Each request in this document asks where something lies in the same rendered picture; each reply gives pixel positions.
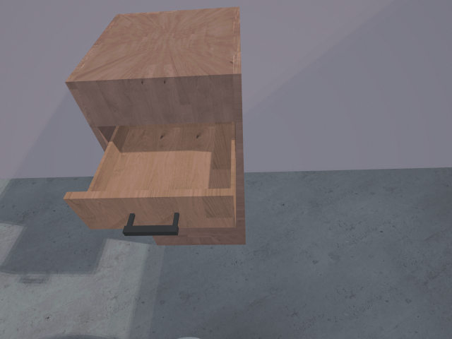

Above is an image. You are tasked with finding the handle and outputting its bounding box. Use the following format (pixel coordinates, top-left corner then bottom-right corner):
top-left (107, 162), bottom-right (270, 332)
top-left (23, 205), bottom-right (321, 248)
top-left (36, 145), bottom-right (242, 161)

top-left (123, 213), bottom-right (179, 236)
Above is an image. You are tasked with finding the cabinet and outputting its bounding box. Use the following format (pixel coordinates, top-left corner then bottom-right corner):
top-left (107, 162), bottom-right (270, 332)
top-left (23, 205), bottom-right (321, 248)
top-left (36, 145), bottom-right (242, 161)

top-left (65, 6), bottom-right (246, 245)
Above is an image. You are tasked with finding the drawer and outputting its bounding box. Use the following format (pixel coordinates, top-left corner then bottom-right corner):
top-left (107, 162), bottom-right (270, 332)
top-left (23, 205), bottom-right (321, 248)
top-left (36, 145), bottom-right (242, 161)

top-left (64, 121), bottom-right (236, 230)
